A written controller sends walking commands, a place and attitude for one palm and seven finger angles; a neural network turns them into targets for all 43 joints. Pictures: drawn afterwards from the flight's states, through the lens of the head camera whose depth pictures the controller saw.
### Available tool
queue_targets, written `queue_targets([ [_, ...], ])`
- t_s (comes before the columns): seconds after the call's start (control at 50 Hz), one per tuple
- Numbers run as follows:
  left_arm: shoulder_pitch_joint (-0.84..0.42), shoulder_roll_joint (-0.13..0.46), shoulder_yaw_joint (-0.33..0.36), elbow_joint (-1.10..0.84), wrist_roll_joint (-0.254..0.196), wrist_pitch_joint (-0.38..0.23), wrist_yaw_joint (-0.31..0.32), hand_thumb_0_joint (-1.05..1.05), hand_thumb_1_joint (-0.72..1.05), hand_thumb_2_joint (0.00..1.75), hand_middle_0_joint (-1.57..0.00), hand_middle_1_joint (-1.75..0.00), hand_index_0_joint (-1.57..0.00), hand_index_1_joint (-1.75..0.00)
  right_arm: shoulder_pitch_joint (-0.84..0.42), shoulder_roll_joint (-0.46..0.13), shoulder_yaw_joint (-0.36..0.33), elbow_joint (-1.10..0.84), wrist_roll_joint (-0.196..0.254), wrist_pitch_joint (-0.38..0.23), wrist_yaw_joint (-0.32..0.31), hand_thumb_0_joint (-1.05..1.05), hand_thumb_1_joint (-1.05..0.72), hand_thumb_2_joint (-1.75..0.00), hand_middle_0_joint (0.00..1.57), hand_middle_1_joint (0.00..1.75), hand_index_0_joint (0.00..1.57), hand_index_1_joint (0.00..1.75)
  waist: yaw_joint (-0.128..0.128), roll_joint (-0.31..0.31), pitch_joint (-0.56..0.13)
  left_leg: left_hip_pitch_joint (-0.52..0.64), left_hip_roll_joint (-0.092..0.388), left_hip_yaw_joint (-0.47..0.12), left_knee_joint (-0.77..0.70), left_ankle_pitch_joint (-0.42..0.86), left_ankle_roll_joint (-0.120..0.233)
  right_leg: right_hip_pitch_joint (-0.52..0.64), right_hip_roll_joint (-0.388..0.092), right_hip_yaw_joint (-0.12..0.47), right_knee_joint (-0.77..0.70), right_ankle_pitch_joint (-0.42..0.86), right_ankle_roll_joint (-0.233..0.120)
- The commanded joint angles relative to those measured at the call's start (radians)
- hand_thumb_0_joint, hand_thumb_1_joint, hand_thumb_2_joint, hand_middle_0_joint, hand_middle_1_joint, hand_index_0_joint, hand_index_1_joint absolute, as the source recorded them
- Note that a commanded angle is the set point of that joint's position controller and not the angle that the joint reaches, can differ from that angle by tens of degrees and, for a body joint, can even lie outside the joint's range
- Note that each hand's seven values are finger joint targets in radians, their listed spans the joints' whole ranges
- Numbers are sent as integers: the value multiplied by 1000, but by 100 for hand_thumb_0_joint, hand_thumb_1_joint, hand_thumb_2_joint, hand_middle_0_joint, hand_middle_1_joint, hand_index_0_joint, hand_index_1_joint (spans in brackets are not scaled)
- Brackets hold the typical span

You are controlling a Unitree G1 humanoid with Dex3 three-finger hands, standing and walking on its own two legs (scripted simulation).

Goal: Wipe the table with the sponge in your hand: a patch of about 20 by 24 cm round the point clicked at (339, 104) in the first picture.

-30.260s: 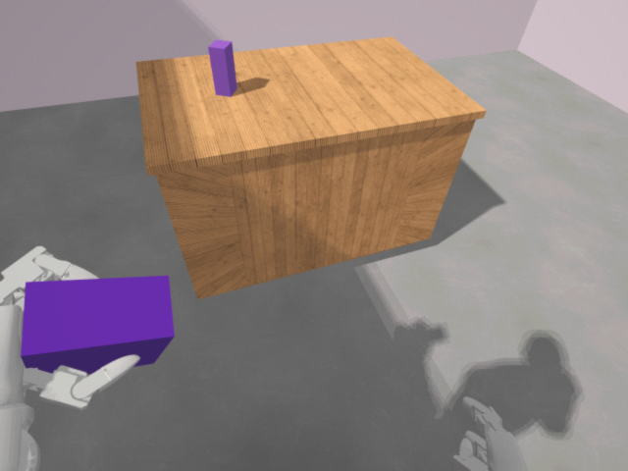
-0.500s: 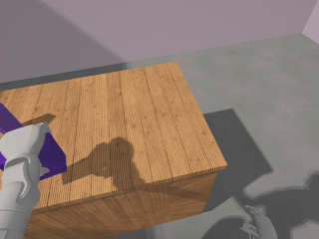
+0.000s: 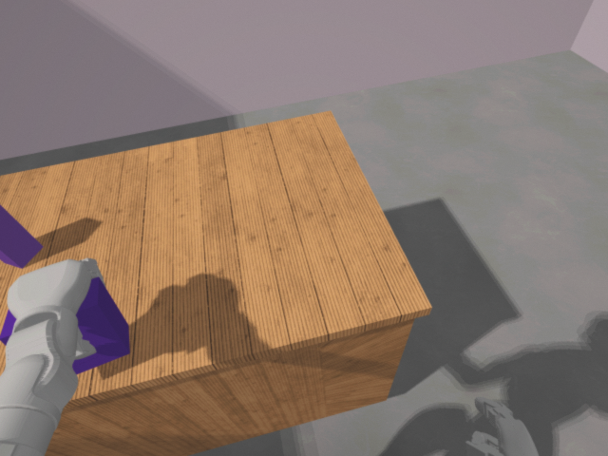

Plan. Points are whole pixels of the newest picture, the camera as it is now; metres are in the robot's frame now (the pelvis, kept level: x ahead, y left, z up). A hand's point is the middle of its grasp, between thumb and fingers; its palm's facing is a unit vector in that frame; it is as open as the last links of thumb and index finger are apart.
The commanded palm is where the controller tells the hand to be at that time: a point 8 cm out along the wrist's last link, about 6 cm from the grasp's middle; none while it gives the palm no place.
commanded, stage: move the sponge above the wiping area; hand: left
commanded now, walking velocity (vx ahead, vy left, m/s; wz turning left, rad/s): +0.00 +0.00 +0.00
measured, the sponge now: (78, 338) +0.25 +0.37 -0.01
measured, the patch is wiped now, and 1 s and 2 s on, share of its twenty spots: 0.00 0.00 0.00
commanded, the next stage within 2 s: lower the sponge onto the table in 0.06 s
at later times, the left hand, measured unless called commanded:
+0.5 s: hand (114, 324) +0.27 +0.32 +0.00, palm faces -0.30 -0.14 -0.94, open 9.8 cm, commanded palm +0.27 +0.33 +0.10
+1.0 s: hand (117, 313) +0.28 +0.31 +0.02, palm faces -0.11 -0.03 -0.99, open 9.7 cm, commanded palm +0.27 +0.33 +0.08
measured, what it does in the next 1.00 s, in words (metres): stands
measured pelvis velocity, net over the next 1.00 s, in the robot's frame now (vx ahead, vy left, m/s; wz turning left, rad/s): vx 0.00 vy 0.00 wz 0.00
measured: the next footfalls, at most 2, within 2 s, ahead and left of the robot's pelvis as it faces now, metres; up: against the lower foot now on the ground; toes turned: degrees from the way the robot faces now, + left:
none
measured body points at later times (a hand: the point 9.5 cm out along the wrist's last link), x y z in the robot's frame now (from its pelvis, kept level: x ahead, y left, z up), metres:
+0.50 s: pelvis +0.00 +0.00 +0.00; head +0.04 -0.02 +0.45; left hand +0.28 +0.32 +0.05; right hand +0.19 -0.25 -0.11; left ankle -0.05 +0.07 -0.74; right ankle +0.02 -0.12 -0.74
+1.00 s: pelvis +0.00 +0.00 +0.00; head +0.04 -0.01 +0.45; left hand +0.28 +0.31 +0.07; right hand +0.19 -0.24 -0.12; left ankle -0.05 +0.07 -0.74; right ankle +0.02 -0.12 -0.74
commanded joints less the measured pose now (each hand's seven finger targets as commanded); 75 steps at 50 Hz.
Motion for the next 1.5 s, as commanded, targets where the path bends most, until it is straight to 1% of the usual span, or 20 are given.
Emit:
queue_targets([
  [0.0,-369,210,37,-300,56,-195,-49,0,10,130,-120,-160,-120,-160,-82,-124,-38,-156,-34,-65,-28,0,-90,-90,20,30,20,30,-25,-165,-262,-12,44,-65,-14,287,-34,185,-8,61,3,145,-61],
  [0.04,-475,341,171,-478,84,-320,33,0,10,130,-120,-160,-120,-160,-75,-104,-47,-153,-51,-92,-48,0,-90,-90,20,30,20,30,12,28,-398,101,62,-105,-9,384,-62,212,-3,76,34,153,-67],
  [0.12,-392,477,364,-463,165,-369,201,0,10,130,-120,-160,-120,-160,-67,-102,-47,-98,-62,-92,-56,0,-90,-90,20,30,20,30,65,210,-384,81,73,-110,5,623,-135,181,21,84,63,193,-91],
  [0.16,-348,370,297,-334,177,-298,261,0,10,130,-120,-160,-120,-160,-72,-91,-52,-85,-46,-73,-37,0,-90,-90,20,30,20,30,52,104,-292,-18,57,-72,4,558,-139,174,15,78,55,210,-99],
  [0.22,-205,212,193,-113,72,-116,248,0,10,130,-120,-160,-120,-160,-118,-105,-45,-82,-7,-46,-8,0,-90,-90,20,30,20,30,45,-19,-188,-98,46,-52,-50,389,-136,206,1,76,14,181,-93],
  [0.32,-119,101,-19,-35,-8,65,33,0,10,130,-120,-160,-120,-160,-156,-135,-19,-148,22,-23,-5,0,-90,-90,20,30,20,30,0,-167,-171,-108,39,-41,-64,299,-72,268,-21,69,3,217,-68],
  [0.4,-333,213,24,-193,58,-98,-65,0,10,130,-120,-160,-120,-160,-98,-134,-26,-166,-20,-41,-23,0,-90,-90,20,30,20,30,-29,-189,-269,-50,35,-48,-14,301,-24,244,-18,67,8,226,-60],
  [0.52,-391,485,347,-426,142,-371,134,0,10,130,-120,-160,-120,-160,-52,-102,-47,-117,-59,-81,-58,0,-90,-90,20,30,20,30,47,154,-389,71,56,-82,14,592,-89,235,7,93,45,278,-86],
  [0.58,-305,360,290,-335,187,-320,234,0,10,130,-120,-160,-120,-160,-57,-91,-59,-95,-47,-65,-30,0,-90,-90,20,30,20,30,45,142,-297,-8,59,-68,22,601,-125,167,9,73,61,264,-95],
  [0.62,-211,283,261,-247,131,-231,246,0,10,130,-120,-160,-120,-160,-73,-99,-64,-97,-25,-56,-9,0,-90,-90,20,30,20,30,46,80,-268,-35,59,-76,6,565,-132,183,6,76,52,272,-97],
  [0.68,-78,131,115,-119,30,-94,184,0,10,130,-120,-160,-120,-160,-95,-119,-61,-112,-4,-39,2,0,-90,-90,20,30,20,30,27,-102,-241,-87,54,-45,-14,436,-113,233,-12,48,37,287,-75],
  [0.74,-75,41,-27,-114,7,-30,77,0,10,130,-120,-160,-120,-160,-110,-131,-48,-143,8,-35,2,0,-90,-90,20,30,20,30,-11,-158,-204,-87,51,-48,-22,374,-86,216,-14,52,25,258,-69],
  [0.8,-200,131,1,-166,54,-83,21,0,10,130,-120,-160,-120,-160,-88,-136,-46,-152,-13,-45,-9,0,-90,-90,20,30,20,30,-24,-192,-239,-69,44,-59,-2,353,-59,199,-10,59,27,243,-66],
  [0.92,-349,411,294,-397,171,-349,175,0,10,130,-120,-160,-120,-160,-56,-103,-56,-123,-62,-72,-44,0,-90,-90,20,30,20,30,39,85,-381,43,65,-89,32,562,-89,197,8,97,72,269,-83],
  [0.98,-256,266,212,-257,181,-295,234,0,10,130,-120,-160,-120,-160,-45,-89,-62,-96,-39,-67,-23,0,-90,-90,20,30,20,30,28,112,-262,-19,70,-87,29,550,-128,109,7,54,70,207,-85],
  [1.08,-128,105,68,-122,74,-126,192,0,10,130,-120,-160,-120,-160,-77,-113,-62,-118,-11,-49,-2,0,-90,-90,20,30,20,30,15,-62,-248,-75,57,-57,0,411,-118,168,-4,46,45,213,-78],
  [1.2,-195,143,50,-179,98,-162,112,0,10,130,-120,-160,-120,-160,-67,-122,-62,-145,-26,-56,-9,0,-90,-90,20,30,20,30,-4,-131,-268,-59,53,-76,16,387,-78,166,-3,67,48,215,-75],
  [1.32,-251,298,232,-239,171,-303,231,0,10,130,-120,-160,-120,-160,-48,-102,-66,-108,-42,-68,-27,0,-90,-90,20,30,20,30,26,18,-285,-58,59,-86,27,429,-96,140,9,91,74,201,-86],
  [1.4,-228,195,143,-127,159,-233,255,0,10,130,-120,-160,-120,-160,-50,-100,-68,-102,-23,-62,-14,0,-90,-90,20,30,20,30,15,38,-224,-105,52,-66,15,328,-112,96,5,58,65,121,-86],
  [1.48,-284,153,68,-46,122,-180,219,0,10,130,-120,-160,-120,-160,-48,-116,-63,-107,-13,-60,-20,0,-90,-90,20,30,20,30,-17,-64,-222,-134,45,-53,11,231,-88,94,1,58,48,78,-79],
])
